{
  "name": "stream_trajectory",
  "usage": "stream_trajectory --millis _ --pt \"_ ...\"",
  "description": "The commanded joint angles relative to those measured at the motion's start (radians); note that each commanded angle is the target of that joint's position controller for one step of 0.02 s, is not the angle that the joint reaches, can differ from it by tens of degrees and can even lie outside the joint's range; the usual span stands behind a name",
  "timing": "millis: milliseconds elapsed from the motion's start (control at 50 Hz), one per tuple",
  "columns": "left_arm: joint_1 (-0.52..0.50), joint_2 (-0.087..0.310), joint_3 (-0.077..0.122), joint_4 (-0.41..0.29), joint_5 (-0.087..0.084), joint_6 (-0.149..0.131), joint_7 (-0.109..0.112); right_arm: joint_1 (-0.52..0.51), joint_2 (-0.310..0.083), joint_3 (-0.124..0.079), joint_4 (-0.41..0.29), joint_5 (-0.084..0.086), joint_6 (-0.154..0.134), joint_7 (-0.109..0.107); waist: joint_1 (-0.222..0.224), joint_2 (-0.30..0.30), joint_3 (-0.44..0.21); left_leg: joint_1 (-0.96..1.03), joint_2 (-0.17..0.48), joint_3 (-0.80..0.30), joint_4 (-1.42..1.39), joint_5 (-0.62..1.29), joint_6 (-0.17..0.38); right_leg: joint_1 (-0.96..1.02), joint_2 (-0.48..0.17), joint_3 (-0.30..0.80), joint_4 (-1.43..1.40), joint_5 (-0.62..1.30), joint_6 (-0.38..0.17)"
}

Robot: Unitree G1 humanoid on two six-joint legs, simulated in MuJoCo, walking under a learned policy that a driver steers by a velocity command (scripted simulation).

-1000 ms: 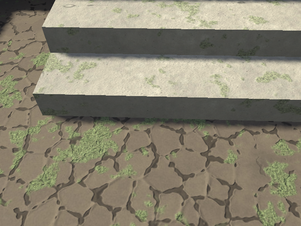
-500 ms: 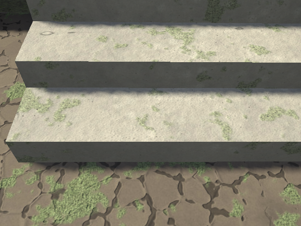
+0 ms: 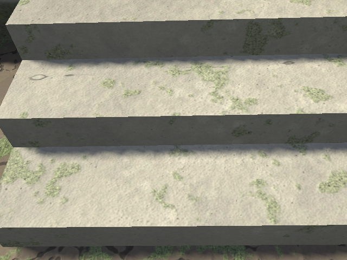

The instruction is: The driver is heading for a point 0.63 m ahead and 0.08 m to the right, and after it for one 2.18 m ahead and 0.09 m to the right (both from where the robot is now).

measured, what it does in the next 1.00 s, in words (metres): climbs: left foot, then right foot 0.18 m higher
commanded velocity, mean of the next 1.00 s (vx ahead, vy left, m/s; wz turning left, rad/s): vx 0.47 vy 0.00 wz -0.14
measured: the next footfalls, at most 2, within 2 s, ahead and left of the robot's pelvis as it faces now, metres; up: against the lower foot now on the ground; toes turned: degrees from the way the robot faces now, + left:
left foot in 0.34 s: +0.32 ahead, +0.11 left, +0.00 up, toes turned +4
right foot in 0.94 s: +0.68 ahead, -0.12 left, +0.18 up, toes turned -14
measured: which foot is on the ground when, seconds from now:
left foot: up 0.00-0.32, down 0.34-0.96, up 0.98-1.00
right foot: down 0.00-0.34, up 0.36-0.92, down 0.94-1.00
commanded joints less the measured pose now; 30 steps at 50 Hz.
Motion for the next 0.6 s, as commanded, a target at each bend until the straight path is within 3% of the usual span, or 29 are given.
stream_trajectory --millis 20,80,140,240,280,300,320,340,360,380,400,420,460,480,500,520,600 --pt "0.056 0.092 0.006 -0.018 -0.004 -0.024 0.004 0.059 -0.02 -0.003 -0.026 -0.006 0.019 0.01 -0.035 -0.085 0.001 -0.077 0.038 0.008 -0.043 0.087 -0.024 0.016 -0.264 0.209 -0.211 0.24 -0.101" --pt "0.113 0.087 -0.001 -0.005 -0.004 -0.021 0.004 -0.085 -0.031 0.0 -0.073 0.004 0.022 0.011 -0.002 -0.089 0.033 -0.144 0.043 0.031 -0.192 0.178 -0.046 0.056 -0.244 0.179 -0.228 0.265 -0.09" --pt "0.157 0.093 -0.005 0.004 0.003 -0.024 0.008 -0.193 -0.009 0.013 -0.103 0.011 0.016 0.009 0.028 -0.092 0.039 -0.108 0.013 0.063 -0.358 0.23 -0.053 0.097 -0.233 0.142 -0.213 0.373 -0.076" --pt "0.191 0.111 -0.002 0.024 0.011 -0.026 0.02 -0.29 -0.032 0.015 -0.139 0.016 -0.001 0.0 0.043 -0.11 0.037 -0.071 -0.022 0.073 -0.514 0.188 -0.014 0.237 -0.275 0.142 -0.147 0.504 -0.081" --pt "0.191 0.099 -0.001 0.033 0.019 -0.023 0.029 -0.166 -0.032 0.01 -0.102 0.015 -0.004 -0.016 -0.004 -0.138 -0.018 0.067 -0.061 0.091 -0.505 0.086 0.024 0.246 -0.291 0.121 -0.028 0.672 -0.088" --pt "0.179 0.095 -0.003 0.037 0.02 -0.02 0.031 -0.077 -0.042 0.001 -0.069 0.011 -0.014 -0.024 -0.046 -0.112 -0.048 0.167 -0.094 0.103 -0.549 0.078 0.044 0.234 -0.27 0.107 0.1 0.794 -0.076" --pt "0.14 0.107 -0.002 0.022 0.006 -0.019 0.028 0.068 -0.045 -0.007 -0.017 0.001 -0.027 -0.034 -0.108 -0.066 -0.103 0.329 -0.121 0.119 -0.645 0.163 0.059 0.18 -0.223 0.081 0.284 0.819 -0.052" --pt "0.121 0.099 -0.008 -0.004 -0.007 -0.023 0.026 0.229 -0.119 -0.029 0.024 -0.023 -0.037 -0.046 -0.164 -0.017 -0.19 0.574 0.03 -0.035 -0.671 0.209 0.095 -0.016 -0.179 0.064 0.529 0.519 -0.025" --pt "0.253 -0.034 -0.033 -0.023 -0.037 -0.018 0.02 0.276 -0.247 -0.06 0.028 -0.032 -0.033 -0.044 -0.085 0.248 -0.274 0.798 0.37 -0.494 -0.734 0.415 0.264 -0.352 -0.003 -0.005 0.92 -0.302 0.024" --pt "0.22 0.065 -0.007 0.005 0.0 -0.002 0.024 0.218 -0.201 -0.061 0.027 0.01 -0.017 -0.032 -0.078 0.061 -0.263 0.705 0.331 -0.545 -0.792 0.208 0.271 -0.414 -0.049 0.14 1.011 -0.32 0.01" --pt "0.12 0.067 -0.002 -0.022 0.013 -0.003 0.013 0.096 -0.134 -0.039 0.001 0.022 -0.016 -0.024 -0.04 0.031 -0.119 0.552 0.282 -0.419 -0.839 0.049 0.242 -0.458 -0.095 0.147 1.003 -0.224 0.007" --pt "0.071 0.062 0.0 -0.034 0.016 -0.006 0.005 0.041 -0.069 -0.021 -0.004 0.023 -0.018 -0.017 -0.019 0.007 -0.049 0.446 0.234 -0.349 -0.9 0.004 0.204 -0.451 -0.124 0.144 0.963 -0.151 0.01" --pt "0.065 0.043 0.003 -0.037 0.03 0.01 -0.009 0.042 -0.013 0.0 0.019 0.03 -0.026 -0.027 0.024 0.025 0.0 0.333 0.153 -0.216 -0.947 0.098 0.145 -0.392 -0.155 0.135 0.899 -0.077 0.028" --pt "0.075 0.024 0.001 -0.032 0.035 0.019 -0.015 0.07 -0.018 0.002 0.035 0.028 -0.032 -0.031 0.033 0.023 -0.009 0.318 0.14 -0.175 -0.944 0.182 0.142 -0.375 -0.148 0.123 0.903 -0.059 0.036" --pt "0.104 0.003 0.001 -0.017 0.034 0.032 -0.018 0.13 -0.038 -0.002 0.05 0.016 -0.039 -0.031 0.034 0.026 -0.04 0.344 0.154 -0.174 -0.898 0.369 0.172 -0.403 -0.113 0.076 1.035 -0.094 0.053" --pt "0.108 -0.014 -0.001 -0.02 0.035 0.042 -0.017 0.178 -0.047 -0.003 0.066 0.015 -0.041 -0.027 0.032 0.022 -0.075 0.384 0.162 -0.168 -0.861 0.454 0.194 -0.477 -0.106 0.067 1.176 -0.125 0.056" --pt "-0.101 -0.015 -0.005 -0.114 0.036 0.067 -0.017 0.255 -0.048 0.005 0.095 0.013 -0.038 -0.024 -0.003 0.019 0.01 0.383 0.157 -0.168 -0.909 0.028 0.176 -0.809 -0.154 0.087 1.328 -0.087 0.057"
Velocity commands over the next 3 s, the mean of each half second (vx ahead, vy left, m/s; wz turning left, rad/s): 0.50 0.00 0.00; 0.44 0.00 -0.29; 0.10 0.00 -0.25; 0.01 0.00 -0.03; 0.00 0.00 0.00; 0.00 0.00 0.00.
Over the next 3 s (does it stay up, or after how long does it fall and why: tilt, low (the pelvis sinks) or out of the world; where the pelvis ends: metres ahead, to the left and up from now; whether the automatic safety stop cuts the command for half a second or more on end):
stays up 0.98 -0.08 0.36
